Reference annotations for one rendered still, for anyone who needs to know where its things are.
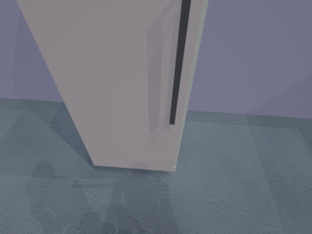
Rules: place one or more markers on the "fridge door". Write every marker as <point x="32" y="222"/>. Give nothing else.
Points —
<point x="114" y="64"/>

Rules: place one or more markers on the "handle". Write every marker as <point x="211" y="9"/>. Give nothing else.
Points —
<point x="182" y="31"/>

